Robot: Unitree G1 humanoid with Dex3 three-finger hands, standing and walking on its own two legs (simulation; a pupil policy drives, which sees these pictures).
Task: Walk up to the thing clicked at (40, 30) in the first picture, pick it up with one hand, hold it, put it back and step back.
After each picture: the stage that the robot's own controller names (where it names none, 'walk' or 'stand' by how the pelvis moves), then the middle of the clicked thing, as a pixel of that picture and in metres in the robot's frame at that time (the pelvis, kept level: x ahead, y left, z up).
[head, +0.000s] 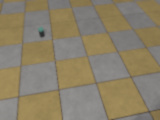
stand; (41, 32) +1.61 +0.49 -0.72
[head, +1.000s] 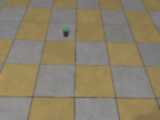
walk; (65, 32) +1.52 +0.24 -0.70
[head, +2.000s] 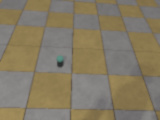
walk; (60, 61) +1.05 +0.17 -0.70
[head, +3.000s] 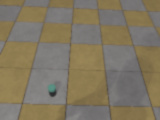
walk; (52, 90) +0.68 +0.25 -0.70
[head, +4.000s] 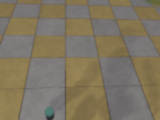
stand; (49, 114) +0.51 +0.20 -0.71
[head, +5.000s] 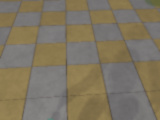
stand; out of the picture +0.45 +0.24 -0.71
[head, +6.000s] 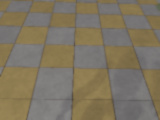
stand; out of the picture +0.44 +0.20 -0.72
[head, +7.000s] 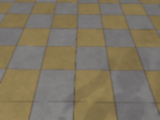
stand; out of the picture +0.42 +0.20 -0.72
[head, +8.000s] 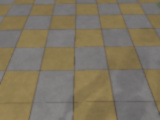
stand; out of the picture +0.42 +0.21 -0.73
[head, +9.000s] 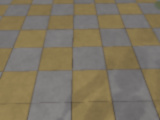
stand; out of the picture +0.41 +0.23 -0.73
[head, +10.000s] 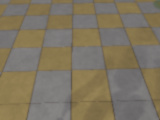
stand; out of the picture +0.41 +0.23 -0.73
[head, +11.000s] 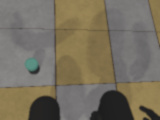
go down; (32, 66) +0.48 +0.21 -0.43
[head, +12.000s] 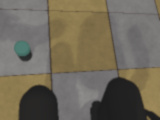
go down; (23, 51) +0.51 +0.22 -0.32
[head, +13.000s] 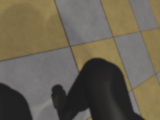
close in; out of the picture +0.50 +0.28 -0.24
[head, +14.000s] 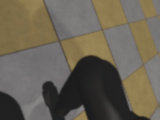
close; out of the picture +0.49 +0.29 -0.24
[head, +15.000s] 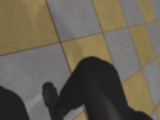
lift; out of the picture +0.47 +0.26 -0.25
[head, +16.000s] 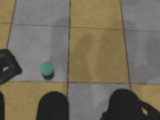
lift; (47, 71) +0.46 +0.18 -0.38
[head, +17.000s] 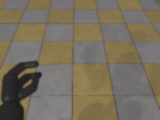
close; out of the picture +0.39 +0.18 -0.67
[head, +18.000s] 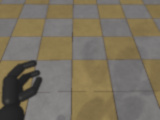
stand; out of the picture +0.39 +0.19 -0.68
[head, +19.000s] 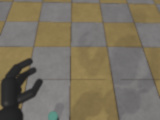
stand; (53, 118) +0.39 +0.18 -0.65
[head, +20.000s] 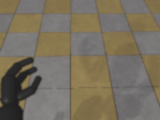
stand; out of the picture +0.39 +0.18 -0.66
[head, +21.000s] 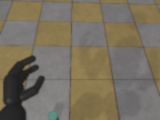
stand; (53, 117) +0.39 +0.18 -0.63
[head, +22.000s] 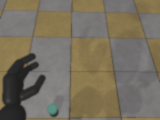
stand; (53, 110) +0.40 +0.18 -0.61
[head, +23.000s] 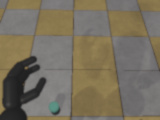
close; (54, 108) +0.41 +0.18 -0.59
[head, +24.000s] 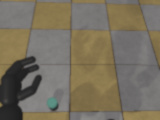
crouch; (52, 104) +0.40 +0.18 -0.58
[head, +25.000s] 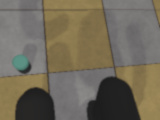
crouch; (22, 64) +0.46 +0.19 -0.33
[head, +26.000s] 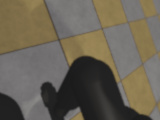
lower; out of the picture +0.44 +0.26 -0.24
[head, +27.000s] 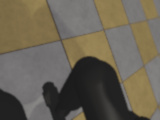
lower; out of the picture +0.44 +0.26 -0.24
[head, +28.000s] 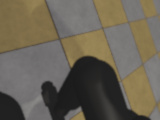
lower; out of the picture +0.44 +0.26 -0.24
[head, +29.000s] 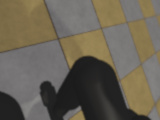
lower; out of the picture +0.44 +0.26 -0.24
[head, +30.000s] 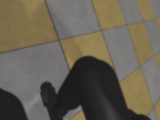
loosen; out of the picture +0.44 +0.26 -0.24
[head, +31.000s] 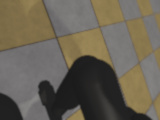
withdraw; out of the picture +0.37 +0.20 -0.27
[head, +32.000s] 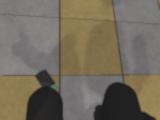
walk; (46, 82) +0.39 +0.14 -0.37
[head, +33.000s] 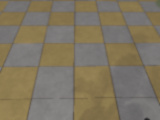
stand; out of the picture +0.30 +0.12 -0.69
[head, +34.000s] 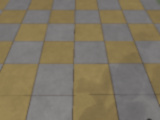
stand; out of the picture +0.32 +0.14 -0.69
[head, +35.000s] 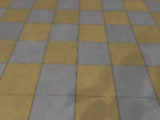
stand; out of the picture +0.31 +0.11 -0.72
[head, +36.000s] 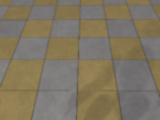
walk; out of the picture +0.35 +0.11 -0.74
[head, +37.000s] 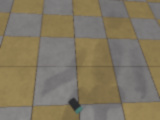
walk; (75, 105) +0.48 -0.02 -0.73
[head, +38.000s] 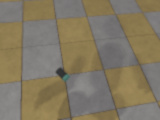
walk; (62, 74) +0.73 +0.14 -0.71
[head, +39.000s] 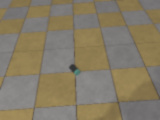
stand; (74, 69) +1.01 +0.15 -0.73
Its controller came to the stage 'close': yes
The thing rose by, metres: 0.01
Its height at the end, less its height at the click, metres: -0.02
